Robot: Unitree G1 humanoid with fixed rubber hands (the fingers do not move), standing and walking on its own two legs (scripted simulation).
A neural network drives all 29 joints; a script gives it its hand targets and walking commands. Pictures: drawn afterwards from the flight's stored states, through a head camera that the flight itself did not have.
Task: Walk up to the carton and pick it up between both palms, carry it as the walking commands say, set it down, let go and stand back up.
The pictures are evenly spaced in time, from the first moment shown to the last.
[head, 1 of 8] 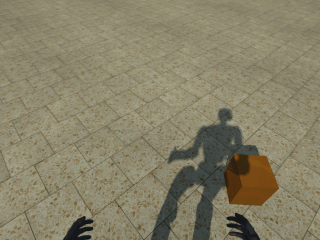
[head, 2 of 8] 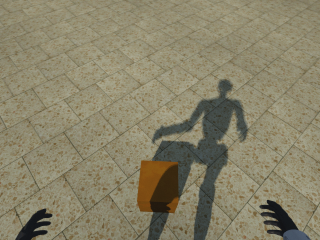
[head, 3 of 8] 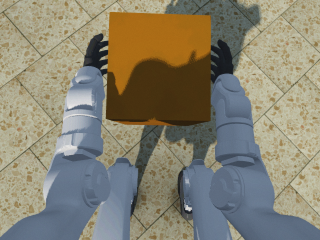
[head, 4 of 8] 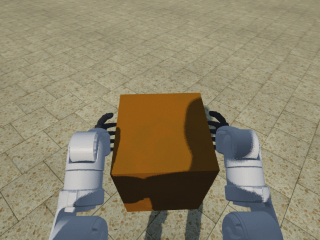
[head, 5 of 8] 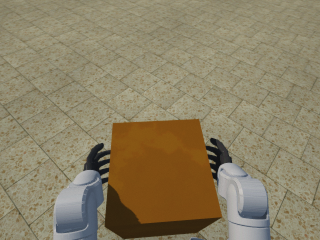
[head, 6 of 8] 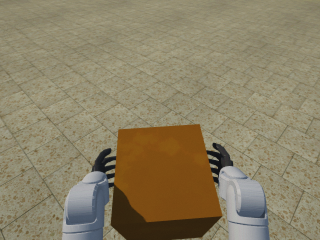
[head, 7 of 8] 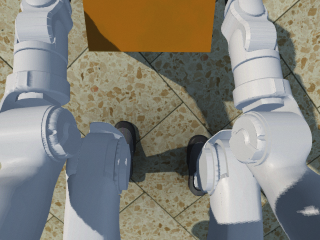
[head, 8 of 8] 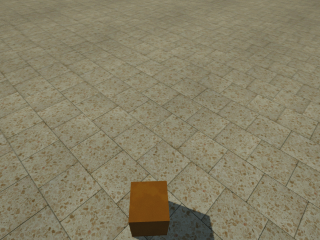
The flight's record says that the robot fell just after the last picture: no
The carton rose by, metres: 0.69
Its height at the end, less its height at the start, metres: +0.00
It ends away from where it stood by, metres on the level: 2.42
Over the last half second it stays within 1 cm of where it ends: yes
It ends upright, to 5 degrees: yes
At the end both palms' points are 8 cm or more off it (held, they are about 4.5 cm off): yes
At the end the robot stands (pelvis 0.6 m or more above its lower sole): yes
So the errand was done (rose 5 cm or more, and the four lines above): yes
